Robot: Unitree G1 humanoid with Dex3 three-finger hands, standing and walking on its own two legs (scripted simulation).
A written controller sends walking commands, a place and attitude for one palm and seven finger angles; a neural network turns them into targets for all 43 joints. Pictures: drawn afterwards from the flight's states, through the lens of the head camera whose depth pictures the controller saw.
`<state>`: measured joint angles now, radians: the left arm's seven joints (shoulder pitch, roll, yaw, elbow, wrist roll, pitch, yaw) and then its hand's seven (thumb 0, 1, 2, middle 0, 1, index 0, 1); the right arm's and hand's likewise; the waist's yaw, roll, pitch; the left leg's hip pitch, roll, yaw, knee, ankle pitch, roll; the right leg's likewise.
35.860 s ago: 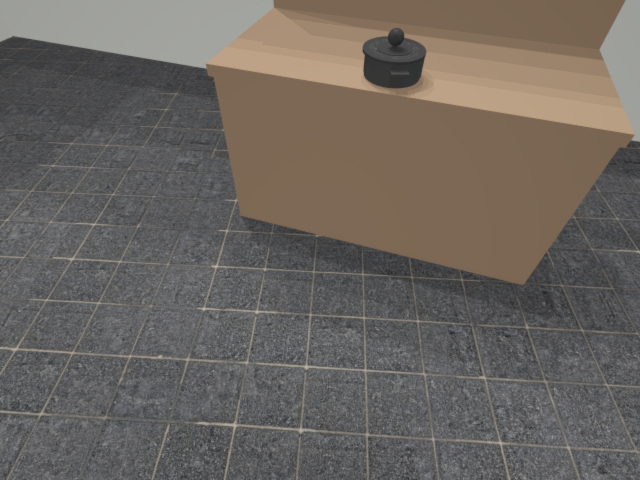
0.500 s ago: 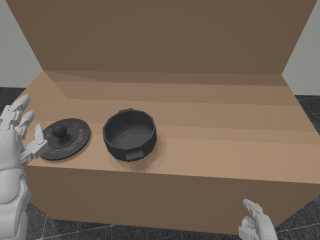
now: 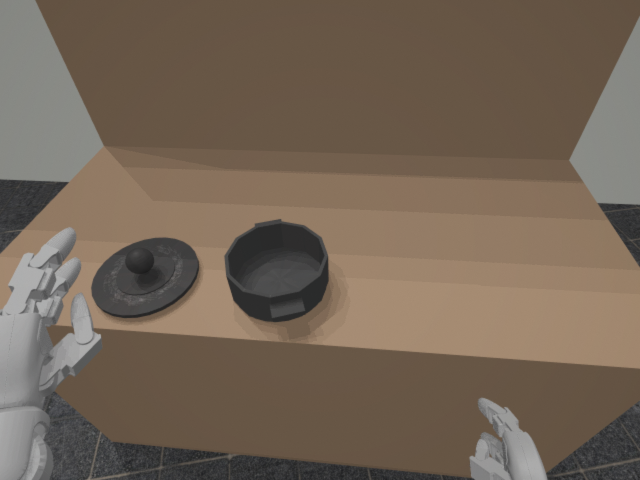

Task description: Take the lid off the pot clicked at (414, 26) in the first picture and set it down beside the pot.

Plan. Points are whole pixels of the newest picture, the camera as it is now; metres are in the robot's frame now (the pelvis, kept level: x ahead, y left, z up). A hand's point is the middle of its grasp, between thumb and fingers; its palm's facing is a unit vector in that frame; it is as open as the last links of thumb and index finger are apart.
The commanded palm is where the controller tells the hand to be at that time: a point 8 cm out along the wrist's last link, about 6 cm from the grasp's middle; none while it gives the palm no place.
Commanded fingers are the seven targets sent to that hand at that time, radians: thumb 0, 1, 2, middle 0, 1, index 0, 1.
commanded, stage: draw the hand back to the body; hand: left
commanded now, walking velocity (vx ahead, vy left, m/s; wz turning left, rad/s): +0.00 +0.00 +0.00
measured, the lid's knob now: (139, 260) +0.45 +0.38 -0.02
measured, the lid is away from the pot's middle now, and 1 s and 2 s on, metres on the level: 0.25 0.25 0.25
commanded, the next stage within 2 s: step back with the hand held close in 0.26 s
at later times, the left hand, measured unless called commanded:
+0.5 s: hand (43, 328) +0.20 +0.29 +0.17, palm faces +0.40 -0.82 -0.40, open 7.4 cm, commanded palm +0.14 +0.31 +0.17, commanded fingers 0.00 0.90 0.90 -0.20 -0.30 -0.20 -0.30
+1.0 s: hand (52, 361) +0.17 +0.28 +0.15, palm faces +0.26 -0.85 -0.46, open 7.4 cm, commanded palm +0.11 +0.32 +0.17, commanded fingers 0.00 0.90 0.90 -0.20 -0.30 -0.20 -0.30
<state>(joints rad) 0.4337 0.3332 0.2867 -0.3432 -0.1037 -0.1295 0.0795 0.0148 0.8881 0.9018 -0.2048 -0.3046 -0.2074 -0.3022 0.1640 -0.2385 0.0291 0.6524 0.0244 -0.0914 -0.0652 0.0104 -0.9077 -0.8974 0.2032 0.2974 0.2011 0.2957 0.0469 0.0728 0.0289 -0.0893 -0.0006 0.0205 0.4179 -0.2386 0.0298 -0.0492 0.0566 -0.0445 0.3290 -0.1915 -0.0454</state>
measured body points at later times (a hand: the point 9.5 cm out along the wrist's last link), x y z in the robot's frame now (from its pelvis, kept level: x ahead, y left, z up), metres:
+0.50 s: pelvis +0.00 +0.03 +0.00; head +0.01 +0.05 +0.45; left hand +0.17 +0.33 +0.19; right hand +0.20 -0.18 -0.07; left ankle +0.00 +0.10 -0.74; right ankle +0.00 -0.09 -0.74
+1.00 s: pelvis -0.04 +0.05 -0.01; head +0.00 +0.07 +0.43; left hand +0.16 +0.32 +0.17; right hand +0.13 -0.18 -0.09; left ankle +0.00 +0.10 -0.74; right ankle -0.05 -0.09 -0.74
